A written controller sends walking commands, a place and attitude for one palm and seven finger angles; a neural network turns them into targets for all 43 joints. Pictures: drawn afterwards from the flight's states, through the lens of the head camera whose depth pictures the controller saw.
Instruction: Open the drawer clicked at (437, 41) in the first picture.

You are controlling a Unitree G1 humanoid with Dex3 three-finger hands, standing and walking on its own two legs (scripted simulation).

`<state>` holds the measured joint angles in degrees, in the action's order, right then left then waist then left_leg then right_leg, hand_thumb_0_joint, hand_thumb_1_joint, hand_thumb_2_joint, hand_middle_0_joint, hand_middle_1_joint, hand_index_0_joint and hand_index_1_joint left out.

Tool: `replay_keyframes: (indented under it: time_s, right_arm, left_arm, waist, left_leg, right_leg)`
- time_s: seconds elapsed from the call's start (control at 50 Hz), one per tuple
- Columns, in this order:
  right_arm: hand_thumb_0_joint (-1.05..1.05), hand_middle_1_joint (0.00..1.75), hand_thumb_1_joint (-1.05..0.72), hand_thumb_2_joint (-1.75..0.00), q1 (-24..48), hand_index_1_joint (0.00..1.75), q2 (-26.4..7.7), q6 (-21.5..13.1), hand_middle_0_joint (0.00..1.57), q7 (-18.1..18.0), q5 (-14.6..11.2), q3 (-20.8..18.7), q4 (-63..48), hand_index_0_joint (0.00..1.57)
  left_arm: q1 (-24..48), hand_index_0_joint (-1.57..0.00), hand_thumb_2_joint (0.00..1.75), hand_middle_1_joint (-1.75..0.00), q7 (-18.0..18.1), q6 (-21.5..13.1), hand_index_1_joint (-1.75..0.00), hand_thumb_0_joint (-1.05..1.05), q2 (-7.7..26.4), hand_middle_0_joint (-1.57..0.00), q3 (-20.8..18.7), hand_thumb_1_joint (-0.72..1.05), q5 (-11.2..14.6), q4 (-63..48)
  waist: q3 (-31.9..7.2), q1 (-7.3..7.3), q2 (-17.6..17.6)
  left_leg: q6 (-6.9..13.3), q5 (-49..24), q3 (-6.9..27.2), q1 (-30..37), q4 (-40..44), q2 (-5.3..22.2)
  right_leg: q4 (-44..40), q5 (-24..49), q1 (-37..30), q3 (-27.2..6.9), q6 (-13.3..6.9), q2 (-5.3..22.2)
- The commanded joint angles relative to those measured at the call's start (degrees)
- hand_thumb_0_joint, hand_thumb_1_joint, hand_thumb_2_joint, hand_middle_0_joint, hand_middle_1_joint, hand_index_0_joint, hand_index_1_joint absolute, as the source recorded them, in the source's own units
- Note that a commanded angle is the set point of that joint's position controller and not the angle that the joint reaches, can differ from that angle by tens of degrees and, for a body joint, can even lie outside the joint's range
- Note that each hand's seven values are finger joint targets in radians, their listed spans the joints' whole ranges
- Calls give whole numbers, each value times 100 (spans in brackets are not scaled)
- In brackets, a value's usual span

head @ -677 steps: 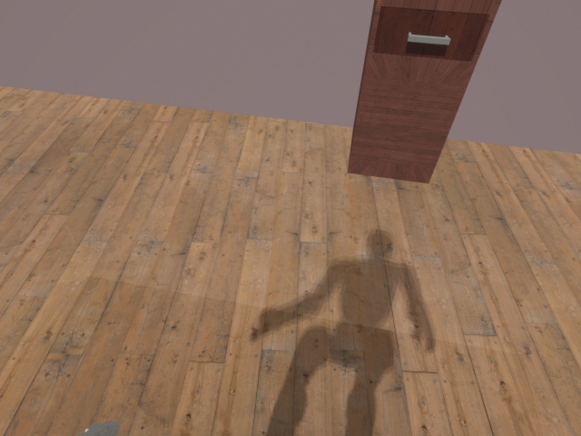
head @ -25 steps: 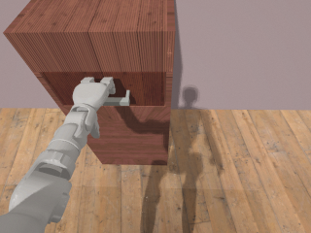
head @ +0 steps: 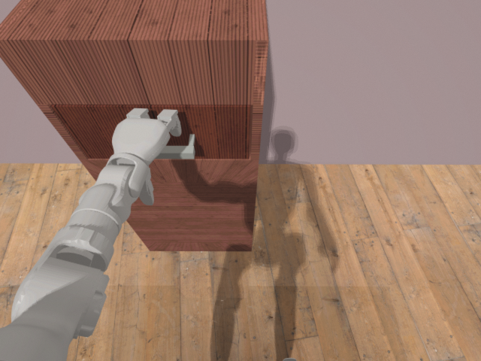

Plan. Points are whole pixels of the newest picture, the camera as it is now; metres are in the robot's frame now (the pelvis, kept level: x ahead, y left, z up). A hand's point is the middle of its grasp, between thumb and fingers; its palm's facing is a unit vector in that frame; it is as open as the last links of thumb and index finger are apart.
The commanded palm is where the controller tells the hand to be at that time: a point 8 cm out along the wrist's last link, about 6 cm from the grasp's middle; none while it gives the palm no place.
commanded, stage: move the hooked fingers above the handle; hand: left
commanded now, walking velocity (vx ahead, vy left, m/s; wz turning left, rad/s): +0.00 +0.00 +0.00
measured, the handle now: (158, 145) +0.54 +0.16 -0.02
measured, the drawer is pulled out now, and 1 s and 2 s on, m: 0.00 0.00 0.00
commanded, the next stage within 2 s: none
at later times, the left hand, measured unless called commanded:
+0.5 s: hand (153, 144) +0.49 +0.15 +0.05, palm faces +0.09 -0.09 -0.99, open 13.8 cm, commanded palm +0.46 +0.18 +0.10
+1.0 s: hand (147, 159) +0.47 +0.16 +0.03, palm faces -0.04 -0.06 -1.00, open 13.8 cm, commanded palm +0.47 +0.18 +0.09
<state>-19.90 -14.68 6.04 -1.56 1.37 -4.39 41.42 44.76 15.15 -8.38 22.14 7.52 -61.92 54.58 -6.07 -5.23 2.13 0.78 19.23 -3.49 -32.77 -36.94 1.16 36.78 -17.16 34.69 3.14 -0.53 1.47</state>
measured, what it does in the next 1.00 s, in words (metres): stands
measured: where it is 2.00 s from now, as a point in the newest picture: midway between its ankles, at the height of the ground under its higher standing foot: outside the picture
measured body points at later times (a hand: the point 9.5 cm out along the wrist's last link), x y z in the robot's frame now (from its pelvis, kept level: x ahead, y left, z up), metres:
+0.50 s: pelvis +0.00 +0.01 -0.01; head +0.09 +0.01 +0.43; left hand +0.48 +0.15 +0.10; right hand +0.03 -0.26 -0.14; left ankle -0.02 +0.11 -0.72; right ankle +0.00 -0.11 -0.72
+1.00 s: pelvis -0.01 +0.00 -0.01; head +0.08 +0.00 +0.43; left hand +0.46 +0.16 +0.08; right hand +0.00 -0.29 -0.13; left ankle -0.02 +0.11 -0.72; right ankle +0.00 -0.11 -0.72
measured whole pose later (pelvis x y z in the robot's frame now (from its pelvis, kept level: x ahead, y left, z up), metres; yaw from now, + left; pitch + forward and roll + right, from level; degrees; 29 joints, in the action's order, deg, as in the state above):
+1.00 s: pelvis -0.01 +0.00 -0.01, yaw +0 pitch +17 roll +0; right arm -20.3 -16.0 4.7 -2.7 1.5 -4.1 40.8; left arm 47.0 16.6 -11.1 24.6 5.6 -62.8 55.7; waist -5.8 -6.1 1.6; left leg 1.1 20.4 -3.1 -38.6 -41.9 1.2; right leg 41.0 -17.9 40.0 3.3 -0.4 1.6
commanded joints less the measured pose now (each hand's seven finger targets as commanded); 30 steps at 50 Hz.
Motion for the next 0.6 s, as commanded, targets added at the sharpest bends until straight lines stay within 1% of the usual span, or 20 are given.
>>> replay_keyframes:
  time_s: [0.0,0.04,0.08,0.14,0.16,0.2,0.22,0.24,0.26,0.28,0.32,0.34,0.36,0.38,0.4,0.44,0.48,0.54,0.56,0.58]
  right_arm:
    - [0,30,-90,-90,-460,30,-795,-115,20,20,47,-191,-312,20]
    - [0,30,-90,-90,-349,30,-815,-85,20,66,35,-143,-334,20]
    - [0,30,-90,-90,-316,30,-811,-66,20,116,10,-152,-379,20]
    - [0,30,-90,-90,-398,30,-879,-25,20,102,-71,-195,-444,20]
    - [0,30,-90,-90,-419,30,-889,-18,20,85,-97,-211,-477,20]
    - [0,30,-90,-90,-445,30,-909,-42,20,36,-86,-278,-522,20]
    - [0,30,-90,-90,-446,30,-908,-47,20,-5,-57,-291,-553,20]
    - [0,30,-90,-90,-440,30,-885,-65,20,-50,-35,-291,-578,20]
    - [0,30,-90,-90,-459,30,-879,-74,20,-93,-15,-294,-557,20]
    - [0,30,-90,-90,-475,30,-851,-87,20,-119,5,-289,-549,20]
    - [0,30,-90,-90,-513,30,-795,-91,20,-130,32,-270,-494,20]
    - [0,30,-90,-90,-525,30,-786,-88,20,-124,43,-253,-460,20]
    - [0,30,-90,-90,-500,30,-764,-90,20,-87,69,-224,-412,20]
    - [0,30,-90,-90,-493,30,-732,-99,20,-42,67,-189,-362,20]
    - [0,30,-90,-90,-460,30,-757,-118,20,-1,76,-167,-331,20]
    - [0,30,-90,-90,-257,30,-785,-84,20,55,109,-100,-375,20]
    - [0,30,-90,-90,-186,30,-759,-45,20,110,87,-73,-389,20]
    - [0,30,-90,-90,-291,30,-850,56,20,157,14,-127,-397,20]
    - [0,30,-90,-90,-287,30,-884,120,20,141,-25,-103,-396,20]
    - [0,30,-90,-90,-239,30,-900,167,20,95,-65,-90,-437,20]
  left_arm:
    - [2945,-30,30,-120,941,240,-120,0,1838,-30,-1084,-50,-145,-840]
    - [2852,-30,30,-120,1088,657,-120,0,1895,-30,-1122,-50,-182,-432]
    - [2703,-30,30,-120,1052,1086,-120,0,1521,-30,-771,-50,-209,-49]
    - [2572,-30,30,-120,610,1432,-120,0,1211,-30,-452,-50,-101,327]
    - [2688,-30,30,-120,385,1438,-120,0,744,-30,-18,-50,31,270]
    - [2952,-30,30,-120,-26,1151,-120,0,416,-30,260,-50,237,-354]
    - [2962,-30,30,-120,-200,914,-120,0,489,-30,189,-50,318,-653]
    - [3082,-30,30,-120,-357,635,-120,0,338,-30,351,-50,412,-998]
    - [3139,-30,30,-120,-431,346,-120,0,524,-30,210,-50,436,-1305]
    - [3214,-30,30,-120,-433,102,-120,0,549,-30,210,-50,402,-1477]
    - [3281,-30,30,-120,-184,-285,-120,0,967,-30,-175,-50,225,-1847]
    - [3323,-30,30,-120,39,-369,-120,0,1357,-30,-538,-50,120,-1924]
    - [3301,-30,30,-120,304,-350,-120,0,1420,-30,-643,-50,-2,-1720]
    - [3222,-30,30,-120,577,-240,-120,0,1434,-30,-746,-50,-80,-1412]
    - [3165,-30,30,-120,852,-105,-120,0,1819,-30,-1132,-50,-150,-1274]
    - [2844,-30,30,-120,1267,396,-120,0,2161,-30,-1470,-50,-215,-881]
    - [2824,-30,30,-120,1435,1052,-120,0,1767,-30,-1030,-50,-294,-400]
    - [2601,-30,30,-120,1069,1766,-120,0,1530,-30,-756,-50,-252,202]
    - [2648,-30,30,-120,931,1894,-120,0,1766,-30,-850,-50,-201,236]
    - [2936,-30,30,-120,800,1986,-120,0,1803,-30,-782,-50,-123,159]
  waist:
    - [-2161,60,188]
    - [-2193,91,21]
    - [-2280,82,54]
    - [-2488,-42,-400]
    - [-2411,-188,-491]
    - [-2571,-284,-507]
    - [-2645,-254,-463]
    - [-2612,-348,-484]
    - [-2621,-296,-309]
    - [-2452,-298,-158]
    - [-2450,-158,216]
    - [-2420,-77,243]
    - [-2280,-61,459]
    - [-1985,-62,284]
    - [-1973,32,309]
    - [-2191,217,172]
    - [-2282,142,181]
    - [-2809,144,-81]
    - [-2861,175,-210]
    - [-2889,76,-444]
  left_leg:
    - [121,-2078,152,762,100,-303]
    - [103,-2057,94,565,115,-318]
    - [80,-2061,15,616,151,-280]
    - [112,-2145,-9,783,168,-238]
    - [140,-2047,1,881,190,-221]
    - [191,-2198,75,1250,172,-198]
    - [210,-2327,116,1389,146,-197]
    - [229,-2444,176,1536,116,-198]
    - [227,-2429,220,1621,97,-201]
    - [221,-2405,263,1644,76,-208]
    - [181,-2566,327,1713,3,-202]
    - [146,-2730,378,1681,-42,-179]
    - [101,-2682,403,1533,-63,-180]
    - [93,-2548,390,1219,-84,-197]
    - [71,-2475,365,952,-90,-211]
    - [60,-2345,220,564,-91,-295]
    - [27,-2294,98,467,-55,-287]
    - [28,-2616,2,691,4,-239]
    - [44,-2474,-44,667,66,-228]
    - [80,-2318,-44,646,119,-222]
  right_leg:
    - [-47,1800,-1052,-113,-202,-315]
    - [-17,1853,-1192,-85,-197,-321]
    - [-33,1894,-1184,-67,-177,-328]
    - [-149,2118,-1431,-108,-124,-337]
    - [-231,2079,-1353,-121,-86,-325]
    - [-306,2148,-1359,-159,-60,-306]
    - [-299,2209,-1404,-171,-69,-300]
    - [-319,2248,-1344,-180,-60,-298]
    - [-297,2146,-1266,-195,-66,-295]
    - [-274,2009,-1087,-186,-86,-297]
    - [-166,1888,-871,-180,-142,-308]
    - [-87,1829,-771,-136,-171,-319]
    - [-2,1666,-553,-87,-192,-330]
    - [56,1602,-462,-21,-214,-360]
    - [147,1601,-488,6,-234,-360]
    - [229,1752,-881,-10,-244,-358]
    - [219,1891,-967,21,-215,-348]
    - [140,2338,-1436,-25,-172,-353]
    - [84,2363,-1606,-70,-134,-331]
    - [12,2366,-1734,-110,-94,-324]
